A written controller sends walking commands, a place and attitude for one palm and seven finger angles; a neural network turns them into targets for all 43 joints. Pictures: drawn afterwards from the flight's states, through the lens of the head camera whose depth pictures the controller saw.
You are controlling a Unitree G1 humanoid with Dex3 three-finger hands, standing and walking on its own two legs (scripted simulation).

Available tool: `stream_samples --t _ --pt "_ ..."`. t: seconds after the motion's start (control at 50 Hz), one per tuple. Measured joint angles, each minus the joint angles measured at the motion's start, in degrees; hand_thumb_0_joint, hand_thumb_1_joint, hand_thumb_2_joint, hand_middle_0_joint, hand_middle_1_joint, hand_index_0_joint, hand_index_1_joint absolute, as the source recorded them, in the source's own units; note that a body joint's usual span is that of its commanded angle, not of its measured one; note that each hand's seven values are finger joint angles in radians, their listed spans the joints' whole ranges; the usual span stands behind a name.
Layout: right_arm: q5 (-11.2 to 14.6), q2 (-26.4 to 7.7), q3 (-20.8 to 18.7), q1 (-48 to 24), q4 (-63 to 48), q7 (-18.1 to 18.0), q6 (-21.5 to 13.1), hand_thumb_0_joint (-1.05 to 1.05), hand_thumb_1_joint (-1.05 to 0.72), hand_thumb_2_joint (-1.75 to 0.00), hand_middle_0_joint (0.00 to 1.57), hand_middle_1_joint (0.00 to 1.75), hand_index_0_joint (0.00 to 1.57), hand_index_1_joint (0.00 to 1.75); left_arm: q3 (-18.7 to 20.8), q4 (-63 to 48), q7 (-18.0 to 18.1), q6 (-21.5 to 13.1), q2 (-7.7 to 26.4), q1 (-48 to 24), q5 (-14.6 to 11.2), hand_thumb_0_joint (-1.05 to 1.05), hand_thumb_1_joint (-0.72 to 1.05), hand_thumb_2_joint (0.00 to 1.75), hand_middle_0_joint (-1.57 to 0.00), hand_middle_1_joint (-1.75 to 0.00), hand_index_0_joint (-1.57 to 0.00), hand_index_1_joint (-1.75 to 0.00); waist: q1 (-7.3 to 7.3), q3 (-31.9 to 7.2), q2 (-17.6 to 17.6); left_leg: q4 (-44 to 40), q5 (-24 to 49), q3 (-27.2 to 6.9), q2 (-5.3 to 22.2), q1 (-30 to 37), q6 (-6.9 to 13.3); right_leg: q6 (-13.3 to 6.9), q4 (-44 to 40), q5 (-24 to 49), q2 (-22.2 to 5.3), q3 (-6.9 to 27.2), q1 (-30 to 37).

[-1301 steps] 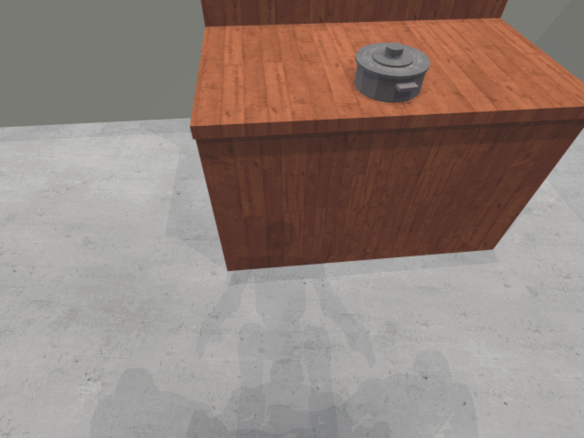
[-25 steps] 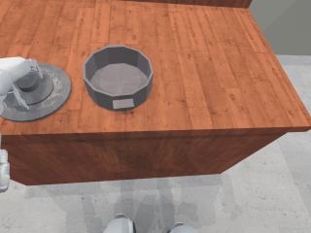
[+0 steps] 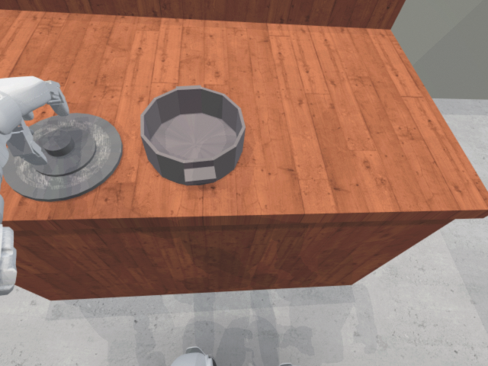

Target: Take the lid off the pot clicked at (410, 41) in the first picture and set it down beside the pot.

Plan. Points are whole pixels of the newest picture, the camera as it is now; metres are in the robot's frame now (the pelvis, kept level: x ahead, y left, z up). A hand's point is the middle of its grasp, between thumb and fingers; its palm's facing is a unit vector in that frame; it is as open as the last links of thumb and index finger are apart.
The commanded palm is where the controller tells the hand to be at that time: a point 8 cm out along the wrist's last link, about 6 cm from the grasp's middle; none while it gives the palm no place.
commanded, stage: raise the empty hand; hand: left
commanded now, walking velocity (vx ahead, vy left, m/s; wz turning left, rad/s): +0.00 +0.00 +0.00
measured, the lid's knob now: (58, 143) +0.50 +0.31 +0.03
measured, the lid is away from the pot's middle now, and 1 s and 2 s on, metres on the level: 0.24 0.24 0.24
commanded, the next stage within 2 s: draw the hand back to the body in 0.76 s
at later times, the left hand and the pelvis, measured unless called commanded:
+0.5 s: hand (1, 110) +0.46 +0.33 +0.14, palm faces -0.38 -0.10 -0.92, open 11.0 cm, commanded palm +0.49 +0.32 +0.21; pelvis +0.00 +0.00 +0.01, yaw +1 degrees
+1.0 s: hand (2, 95) +0.46 +0.32 +0.17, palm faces -0.34 -0.10 -0.93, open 11.0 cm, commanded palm +0.46 +0.31 +0.23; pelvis +0.00 +0.00 +0.01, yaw +1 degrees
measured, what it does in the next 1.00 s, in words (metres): stands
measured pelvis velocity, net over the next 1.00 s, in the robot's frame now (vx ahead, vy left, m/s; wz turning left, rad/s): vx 0.00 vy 0.00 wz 0.02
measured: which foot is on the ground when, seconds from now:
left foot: down 0.00-1.00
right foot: down 0.00-1.00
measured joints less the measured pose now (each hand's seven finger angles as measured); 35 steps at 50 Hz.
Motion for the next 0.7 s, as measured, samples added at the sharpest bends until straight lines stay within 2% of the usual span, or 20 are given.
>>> stream_samples --t 0.1,0.2,0.28,0.36,0.5,0.7 --pt "0.1 -0.1 -0.1 -0.3 -0.3 0.4 0.4 0.01 -0.91 -0.9 0.2 0.3 0.2 0.3 0.6 -0.6 0.0 0.2 -0.1 -0.1 -0.7 0.0 0.01 0.6 -0.35 -0.89 -0.35 -0.89 0.26 -0.2 0.1 -1.1 0.3 0.1 -0.2 1.4 0.1 0.0 -1.1 0.4 -0.2 0.1 1.4" --pt "0.4 -0.2 0.1 -1.1 -0.7 0.7 0.5 0.01 -0.91 -0.9 0.2 0.3 0.2 0.3 -1.2 0.9 -0.9 2.1 0.2 -1.5 -0.4 0.0 0.01 0.6 -0.35 -0.89 -0.35 -0.89 0.54 0.5 0.0 -1.9 0.7 0.1 -0.4 2.3 0.1 0.1 -1.7 0.6 -0.4 0.1 2.2" --pt "0.3 -0.1 0.1 -1.1 -0.8 0.3 0.4 0.01 -0.91 -0.9 0.2 0.3 0.2 0.3 -1.3 -1.3 -1.8 1.6 0.1 -1.3 -0.8 0.0 0.01 0.6 -0.35 -0.89 -0.35 -0.89 0.9 0.7 -0.1 -2.6 1.0 -0.1 -0.6 3.2 0.1 0.3 -2.7 1.0 -0.5 -0.1 3.3" --pt "0.6 -0.1 0.5 -1.4 -0.5 0.1 0.1 0.01 -0.91 -0.9 0.2 0.3 0.2 0.3 -1.8 0.2 -2.4 1.7 0.6 -3.1 -1.6 0.0 0.01 0.6 -0.35 -0.89 -0.35 -0.89 0.7 0.5 -0.6 -3.1 1.1 -0.3 -0.7 4.0 0.1 0.3 -3.2 1.0 -0.6 -0.3 4.2" --pt "0.5 -0.6 0.1 -1.6 -0.7 0.4 0.1 0.01 -0.91 -0.9 0.2 0.3 0.2 0.3 -2.6 -0.8 -3.4 2.6 1.2 -4.3 -1.2 0.0 0.01 0.6 -0.35 -0.89 -0.35 -0.89 0.83 1.1 -0.3 -3.8 1.4 -0.4 -0.9 4.7 0.1 0.1 -4.2 1.4 -0.7 -0.4 5.1" --pt "0.4 -0.3 0.1 -1.7 -0.6 1.1 0.5 0.01 -0.91 -0.9 0.2 0.3 0.2 0.3 -3.7 -2.1 -4.4 3.6 0.1 -6.6 -1.7 0.0 0.01 0.6 -0.35 -0.89 -0.35 -0.89 0.99 1.1 -0.1 -5.5 2.1 -0.4 -1.4 6.5 0.2 -0.3 -5.7 2.0 -1.1 -0.4 6.8"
